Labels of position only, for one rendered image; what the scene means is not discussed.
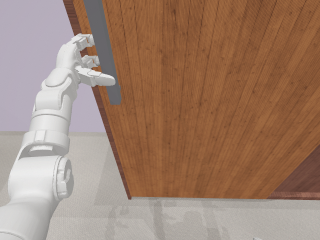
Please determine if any left robot forearm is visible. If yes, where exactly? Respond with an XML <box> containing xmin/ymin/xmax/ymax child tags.
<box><xmin>7</xmin><ymin>67</ymin><xmax>79</xmax><ymax>200</ymax></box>

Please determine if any handle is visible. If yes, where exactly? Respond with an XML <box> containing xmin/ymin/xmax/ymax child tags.
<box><xmin>83</xmin><ymin>0</ymin><xmax>122</xmax><ymax>105</ymax></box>

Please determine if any left robot upper arm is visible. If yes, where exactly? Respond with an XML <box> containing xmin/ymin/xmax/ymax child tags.
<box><xmin>0</xmin><ymin>155</ymin><xmax>74</xmax><ymax>240</ymax></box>

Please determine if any wardrobe door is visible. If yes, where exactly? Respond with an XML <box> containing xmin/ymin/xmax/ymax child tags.
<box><xmin>72</xmin><ymin>0</ymin><xmax>320</xmax><ymax>199</ymax></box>
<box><xmin>274</xmin><ymin>144</ymin><xmax>320</xmax><ymax>193</ymax></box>

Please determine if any robot left hand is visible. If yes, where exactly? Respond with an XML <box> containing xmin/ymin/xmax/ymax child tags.
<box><xmin>55</xmin><ymin>33</ymin><xmax>116</xmax><ymax>87</ymax></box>

